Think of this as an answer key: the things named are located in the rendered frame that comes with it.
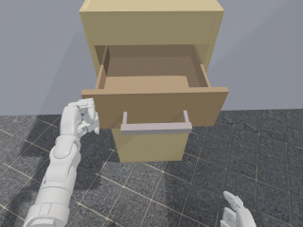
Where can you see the cabinet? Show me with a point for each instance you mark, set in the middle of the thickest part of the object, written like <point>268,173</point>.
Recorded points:
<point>150,22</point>

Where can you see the handle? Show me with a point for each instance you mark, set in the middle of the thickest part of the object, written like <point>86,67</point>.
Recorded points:
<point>155,128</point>

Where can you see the left robot hand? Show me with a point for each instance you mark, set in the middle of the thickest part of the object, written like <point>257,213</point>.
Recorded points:
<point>73,123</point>

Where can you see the right robot hand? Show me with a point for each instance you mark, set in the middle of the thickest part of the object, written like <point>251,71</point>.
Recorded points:
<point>242,217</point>

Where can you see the robot left forearm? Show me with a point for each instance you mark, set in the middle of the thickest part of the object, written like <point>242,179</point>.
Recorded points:
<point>51,206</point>

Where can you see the drawer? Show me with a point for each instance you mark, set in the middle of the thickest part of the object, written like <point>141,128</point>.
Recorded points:
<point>154,83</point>

